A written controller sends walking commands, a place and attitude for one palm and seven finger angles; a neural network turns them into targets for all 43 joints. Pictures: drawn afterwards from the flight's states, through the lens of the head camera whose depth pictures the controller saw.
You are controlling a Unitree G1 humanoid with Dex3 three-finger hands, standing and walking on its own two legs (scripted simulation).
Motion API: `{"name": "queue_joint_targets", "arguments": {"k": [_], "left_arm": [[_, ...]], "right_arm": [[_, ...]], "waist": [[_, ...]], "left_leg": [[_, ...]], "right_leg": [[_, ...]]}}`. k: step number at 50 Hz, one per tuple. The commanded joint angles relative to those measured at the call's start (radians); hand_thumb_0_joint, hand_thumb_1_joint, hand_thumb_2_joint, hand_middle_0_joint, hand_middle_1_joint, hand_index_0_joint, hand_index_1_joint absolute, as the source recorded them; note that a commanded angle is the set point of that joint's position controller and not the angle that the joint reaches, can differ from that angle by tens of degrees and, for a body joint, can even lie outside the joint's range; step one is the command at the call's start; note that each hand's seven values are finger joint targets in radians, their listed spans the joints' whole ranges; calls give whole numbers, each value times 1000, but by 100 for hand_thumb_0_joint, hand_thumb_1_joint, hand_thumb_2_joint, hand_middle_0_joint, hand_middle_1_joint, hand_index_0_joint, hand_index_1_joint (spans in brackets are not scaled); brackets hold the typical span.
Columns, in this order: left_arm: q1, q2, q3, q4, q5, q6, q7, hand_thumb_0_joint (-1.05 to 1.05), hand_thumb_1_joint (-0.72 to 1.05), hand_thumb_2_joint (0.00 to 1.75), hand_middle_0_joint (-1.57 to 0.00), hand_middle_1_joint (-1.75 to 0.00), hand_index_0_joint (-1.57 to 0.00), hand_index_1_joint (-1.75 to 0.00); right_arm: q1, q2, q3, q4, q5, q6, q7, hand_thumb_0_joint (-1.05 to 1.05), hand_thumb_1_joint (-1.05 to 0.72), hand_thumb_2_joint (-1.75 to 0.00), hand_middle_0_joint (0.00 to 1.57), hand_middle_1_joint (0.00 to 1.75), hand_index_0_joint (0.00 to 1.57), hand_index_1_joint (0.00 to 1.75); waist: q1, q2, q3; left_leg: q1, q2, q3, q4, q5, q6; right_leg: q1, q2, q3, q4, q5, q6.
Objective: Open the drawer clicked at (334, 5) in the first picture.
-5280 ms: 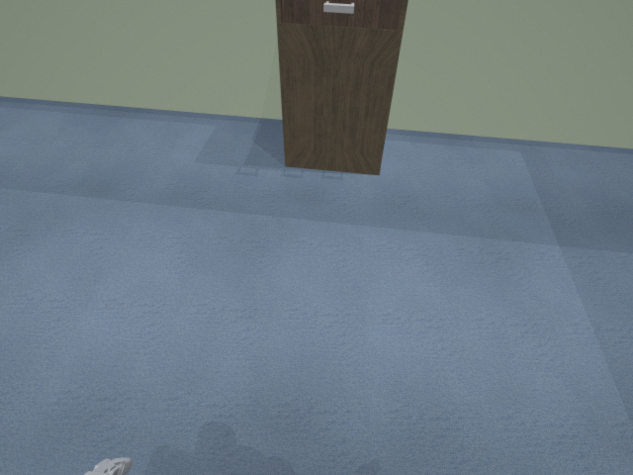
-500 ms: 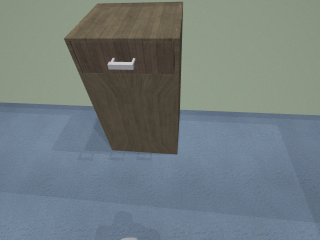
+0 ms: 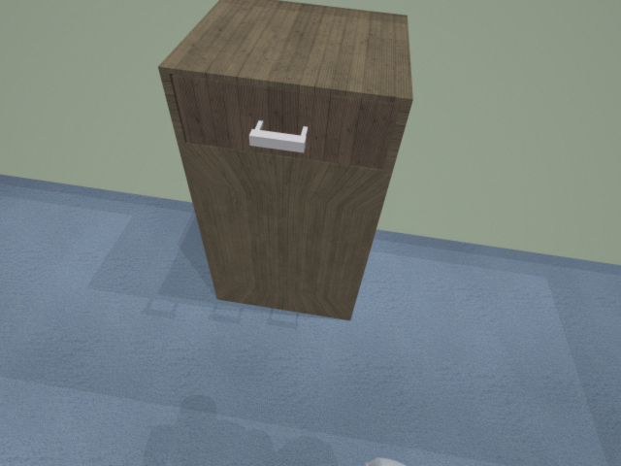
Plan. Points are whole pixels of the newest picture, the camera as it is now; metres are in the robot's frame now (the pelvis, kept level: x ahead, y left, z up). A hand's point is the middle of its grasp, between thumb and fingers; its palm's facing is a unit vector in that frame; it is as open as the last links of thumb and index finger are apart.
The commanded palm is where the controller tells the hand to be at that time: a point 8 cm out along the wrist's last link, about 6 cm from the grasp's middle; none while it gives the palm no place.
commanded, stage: take the last steps up to it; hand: left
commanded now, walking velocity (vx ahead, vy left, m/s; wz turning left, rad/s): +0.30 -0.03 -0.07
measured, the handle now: (280, 134) +0.72 +0.12 +0.02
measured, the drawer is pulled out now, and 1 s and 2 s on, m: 0.00 0.00 0.00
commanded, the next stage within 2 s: come to a stop and stand still in 0.32 s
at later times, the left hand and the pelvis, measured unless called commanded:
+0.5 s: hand (229, 395) +0.25 +0.15 -0.17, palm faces +0.00 -0.97 -0.23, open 7.1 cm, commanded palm none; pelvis +0.18 -0.04 +0.00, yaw -1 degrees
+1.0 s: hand (226, 412) +0.23 +0.15 -0.18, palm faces -0.02 -0.96 -0.29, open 7.4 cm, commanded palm none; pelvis +0.17 -0.06 -0.02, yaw -4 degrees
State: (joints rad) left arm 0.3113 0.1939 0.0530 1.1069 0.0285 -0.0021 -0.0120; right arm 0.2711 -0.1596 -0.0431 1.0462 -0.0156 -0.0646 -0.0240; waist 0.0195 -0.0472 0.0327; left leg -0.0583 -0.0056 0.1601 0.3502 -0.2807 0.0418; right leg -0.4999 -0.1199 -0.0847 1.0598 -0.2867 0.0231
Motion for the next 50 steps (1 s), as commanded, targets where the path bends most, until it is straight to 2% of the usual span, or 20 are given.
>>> {"name": "queue_joint_targets", "arguments": {"k": [1, 8, 11, 12, 13, 14, 15, 17, 21, 26, 29, 32, 34, 37, 42, 45, 47, 48, 49, 50], "left_arm": [[-58, 24, 8, -84, -2, -13, -3, 0, 90, 90, -20, -30, -20, -30], [-236, 15, 0, -163, -8, -20, -8, 0, 90, 90, -20, -30, -20, -30], [-46, 58, 12, -112, -4, -38, -2, 0, 90, 90, -20, -30, -20, -30], [86, 105, 27, -69, 1, -52, 4, 0, 90, 90, -20, -30, -20, -30], [195, 209, 55, -46, 6, -64, 17, 0, 90, 90, -20, -30, -20, -30], [230, 253, 57, -35, -19, -61, 17, 0, 90, 90, -20, -30, -20, -30], [138, 228, 54, -53, -21, -56, 23, 0, 90, 90, -20, -30, -20, -30], [-16, 153, 30, -95, -21, -51, 34, 0, 90, 90, -20, -30, -20, -30], [-112, 78, 1, -107, -8, -55, 34, 0, 90, 90, -20, -30, -20, -30], [-101, 88, 4, -99, -6, -32, 41, 0, 90, 90, -20, -30, -20, -30], [-85, 99, 5, -90, -17, -9, 48, 0, 90, 90, -20, -30, -20, -30], [-5, 41, -1, -98, -24, 19, 53, 0, 90, 90, -20, -30, -20, -30], [-20, 42, -3, -97, -22, 33, 50, 0, 90, 90, -20, -30, -20, -30], [-21, 68, 11, -103, -17, 40, 48, 0, 90, 90, -20, -30, -20, -30], [-36, 52, 15, -134, -18, 46, 40, 0, 90, 90, -20, -30, -20, -30], [-5, 40, 11, -133, -18, 38, 39, 0, 90, 90, -20, -30, -20, -30], [64, 54, 12, -111, -10, 31, 40, 0, 90, 90, -20, -30, -20, -30], [61, 104, 17, -115, 2, 24, 43, 0, 90, 90, -20, -30, -20, -30], [7, 182, 23, -133, 9, 19, 46, 0, 90, 90, -20, -30, -20, -30], [-25, 196, 19, -156, 3, 21, 45, 0, 90, 90, -20, -30, -20, -30]], "right_arm": [[139, -107, -9, 17, 1, -17, -8, 0, -90, -90, 20, 30, 20, 30], [195, -130, -15, 64, -14, -6, -8, 0, -90, -90, 20, 30, 20, 30], [185, -147, -17, 72, -5, 0, -7, 0, -90, -90, 20, 30, 20, 30], [173, -136, -14, 67, 4, -4, -2, 0, -90, -90, 20, 30, 20, 30], [221, -83, -8, 46, 17, -8, 6, 0, -90, -90, 20, 30, 20, 30], [208, -88, -8, 25, 20, -5, 0, 0, -90, -90, 20, 30, 20, 30], [167, -95, -11, 27, 21, 1, -1, 0, -90, -90, 20, 30, 20, 30], [87, -56, -10, 14, 9, 19, 7, 0, -90, -90, 20, 30, 20, 30], [181, -4, -3, 41, -5, 61, 15, 0, -90, -90, 20, 30, 20, 30], [121, 9, 18, 32, 8, 63, 6, 0, -90, -90, 20, 30, 20, 30], [104, -36, 6, 28, 11, 61, 2, 0, -90, -90, 20, 30, 20, 30], [47, -177, -16, -21, 0, 61, -10, 0, -90, -90, 20, 30, 20, 30], [1, -176, -18, -31, -5, 65, -23, 0, -90, -90, 20, 30, 20, 30], [-35, -183, -27, -52, -8, 76, -34, 0, -90, -90, 20, 30, 20, 30], [-75, -210, -50, -81, -9, 86, -30, 0, -90, -90, 20, 30, 20, 30], [-97, -207, -54, -84, -10, 91, -16, 0, -90, -90, 20, 30, 20, 30], [-113, -191, -54, -90, 0, 97, -7, 0, -90, -90, 20, 30, 20, 30], [-99, -138, -49, -97, 9, 101, -1, 0, -90, -90, 20, 30, 20, 30], [-114, -70, -34, -123, 10, 107, 7, 0, -90, -90, 20, 30, 20, 30], [-168, -93, -36, -139, 7, 118, 10, 0, -90, -90, 20, 30, 20, 30]], "waist": [[-19, 137, 85], [-53, 158, 129], [37, 94, 13], [98, 39, -69], [119, -186, -203], [104, -202, -259], [87, -110, -200], [29, 12, -26], [-71, -57, 19], [-42, -43, -34], [-43, -32, -52], [-4, 235, -29], [-14, 288, -7], [-22, 256, -55], [-32, 195, -142], [-25, 242, -148], [7, 163, -129], [4, -2, -87], [-13, -245, -2], [18, -206, 7]], "left_leg": [[55, 286, -171, -163, 455, 120], [70, 286, -121, -88, 564, 103], [24, 247, -73, 176, 774, 58], [-120, 206, -44, 367, 655, 23], [-357, 64, 14, 685, 137, -29], [-431, 9, -80, 924, -321, -32], [-449, 64, -156, 985, -278, -20], [-460, 132, -174, 943, -163, -27], [-296, 133, -118, 692, -75, -56], [-221, 88, -96, 359, 5, -85], [-106, 80, -104, 120, 223, -85], [-162, 347, -308, 12, 702, 65], [-160, 368, -349, -47, 744, 130], [-78, 368, -288, 27, 865, 162], [-5, 347, -260, 51, 702, 145], [-72, 315, -242, 49, 517, 113], [-190, 247, -201, 109, 273, 51], [-280, 155, -149, 208, 63, -9], [-390, 41, -78, 328, -166, -67], [-334, 43, -151, 477, -260, -60]], "right_leg": [[-162, -17, 30, -49, 53, 12], [-46, 36, -35, -380, 54, -32], [275, 113, -80, -520, 125, -67], [507, 58, -5, -538, 220, -95], [741, -219, 351, -593, 396, -205], [750, -351, 527, -694, 552, -296], [650, -329, 475, -724, 419, -311], [376, -269, 329, -775, 302, -252], [121, -147, 105, -859, 200, -177], [213, -112, 76, -759, 415, -178], [231, -80, 62, -624, 392, -119], [233, 66, -17, -438, -79, -16], [170, 84, 24, -231, -268, -10], [88, 85, 88, -56, -285, -11], [83, 86, 87, -118, -246, 6], [210, 87, 48, -355, -161, -4], [352, 87, 30, -603, 56, 0], [363, -3, 145, -745, 97, -21], [285, -186, 364, -817, 137, -97], [142, -253, 384, -852, 95, -177]]}}
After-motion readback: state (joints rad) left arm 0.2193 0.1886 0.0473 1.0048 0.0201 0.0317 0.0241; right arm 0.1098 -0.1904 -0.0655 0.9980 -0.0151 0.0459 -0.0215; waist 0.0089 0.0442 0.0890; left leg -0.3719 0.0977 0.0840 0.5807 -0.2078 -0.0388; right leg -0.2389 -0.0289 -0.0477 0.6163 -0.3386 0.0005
